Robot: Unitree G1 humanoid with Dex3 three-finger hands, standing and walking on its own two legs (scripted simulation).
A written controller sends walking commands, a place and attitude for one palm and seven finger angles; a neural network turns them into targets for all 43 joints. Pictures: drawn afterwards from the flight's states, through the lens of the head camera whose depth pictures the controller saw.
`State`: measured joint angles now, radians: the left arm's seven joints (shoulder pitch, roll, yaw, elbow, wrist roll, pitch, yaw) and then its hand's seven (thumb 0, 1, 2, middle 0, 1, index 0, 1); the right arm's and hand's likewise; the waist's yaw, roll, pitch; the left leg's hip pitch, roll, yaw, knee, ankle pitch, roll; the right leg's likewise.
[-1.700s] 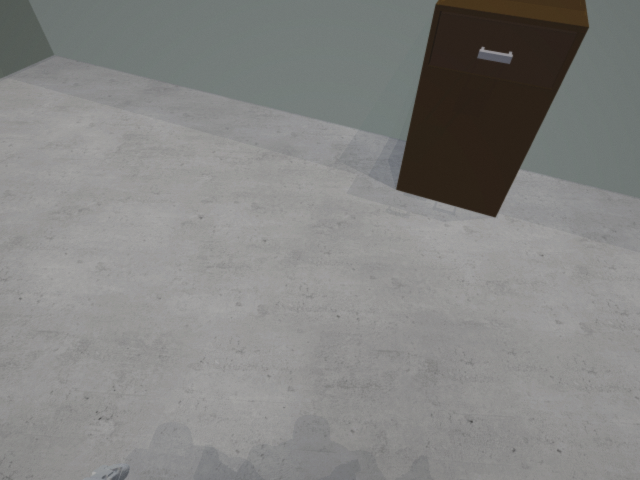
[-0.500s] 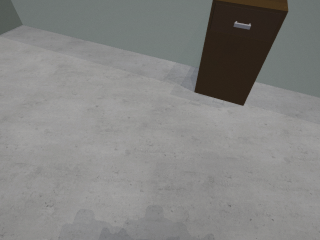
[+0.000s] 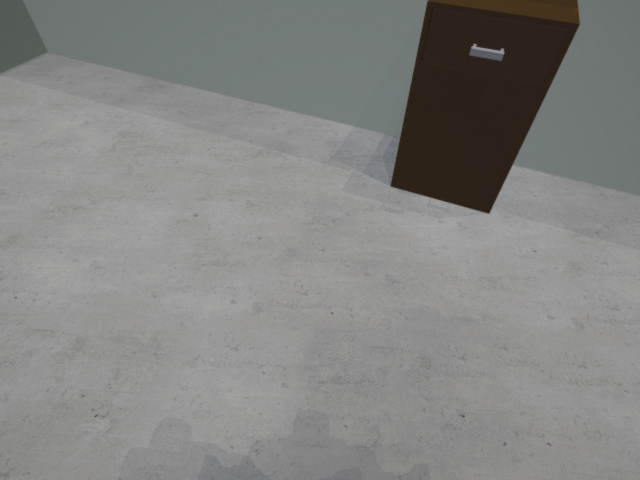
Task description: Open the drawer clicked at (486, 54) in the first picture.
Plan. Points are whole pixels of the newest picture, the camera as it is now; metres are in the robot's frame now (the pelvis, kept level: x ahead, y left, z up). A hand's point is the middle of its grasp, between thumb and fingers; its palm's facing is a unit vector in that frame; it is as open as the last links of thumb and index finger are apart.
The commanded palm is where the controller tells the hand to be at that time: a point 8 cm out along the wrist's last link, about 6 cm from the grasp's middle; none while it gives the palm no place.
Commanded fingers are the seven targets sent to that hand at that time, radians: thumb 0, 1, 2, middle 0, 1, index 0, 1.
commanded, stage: walk to a spot facing it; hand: left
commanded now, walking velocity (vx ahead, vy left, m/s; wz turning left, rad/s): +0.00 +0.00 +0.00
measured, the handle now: (487, 51) +1.45 -0.50 -0.06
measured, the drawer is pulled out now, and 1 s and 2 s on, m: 0.00 0.00 0.00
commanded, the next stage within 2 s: none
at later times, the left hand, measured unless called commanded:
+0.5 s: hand out of the picture +0.07 +0.16 -0.18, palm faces -0.12 -0.96 -0.26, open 7.4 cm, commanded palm none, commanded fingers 0.00 0.90 0.90 -0.20 -0.30 -0.20 -0.30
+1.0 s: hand (239, 446) +0.21 +0.14 -0.20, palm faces -0.32 -0.93 -0.18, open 7.4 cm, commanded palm none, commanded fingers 0.00 0.90 0.90 -0.20 -0.30 -0.20 -0.30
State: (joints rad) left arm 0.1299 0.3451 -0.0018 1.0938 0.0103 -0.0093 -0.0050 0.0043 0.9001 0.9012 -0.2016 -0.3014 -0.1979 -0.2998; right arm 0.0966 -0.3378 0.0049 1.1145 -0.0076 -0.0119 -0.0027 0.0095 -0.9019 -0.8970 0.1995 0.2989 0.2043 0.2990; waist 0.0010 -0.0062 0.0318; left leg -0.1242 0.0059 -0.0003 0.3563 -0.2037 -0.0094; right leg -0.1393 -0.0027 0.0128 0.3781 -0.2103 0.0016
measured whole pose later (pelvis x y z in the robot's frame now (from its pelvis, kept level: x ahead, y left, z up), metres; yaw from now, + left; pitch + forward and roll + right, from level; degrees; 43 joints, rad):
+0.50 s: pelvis +0.02 -0.05 -0.03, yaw -11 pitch -1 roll +1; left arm 0.33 0.21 0.04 0.98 0.02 -0.01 -0.03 0.00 0.90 0.90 -0.20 -0.30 -0.20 -0.30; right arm 0.24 -0.26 -0.04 1.04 -0.02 0.04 0.00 0.01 -0.90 -0.90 0.20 0.30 0.20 0.30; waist 0.03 0.05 0.04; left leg -0.32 0.11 0.07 0.94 -0.50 -0.04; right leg -0.28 0.03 -0.07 0.67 -0.36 -0.07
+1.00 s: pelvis +0.21 -0.05 -0.03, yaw -26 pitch +1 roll -1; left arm 0.48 0.17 0.05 1.06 0.02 -0.06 0.01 0.00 0.90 0.90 -0.20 -0.30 -0.20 -0.30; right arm 0.06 -0.16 -0.03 0.91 -0.02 -0.05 0.01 0.01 -0.90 -0.90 0.20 0.30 0.20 0.30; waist 0.06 -0.02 0.03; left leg -0.45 0.05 0.08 0.60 -0.16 0.00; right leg 0.01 0.07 0.19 0.51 -0.48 -0.03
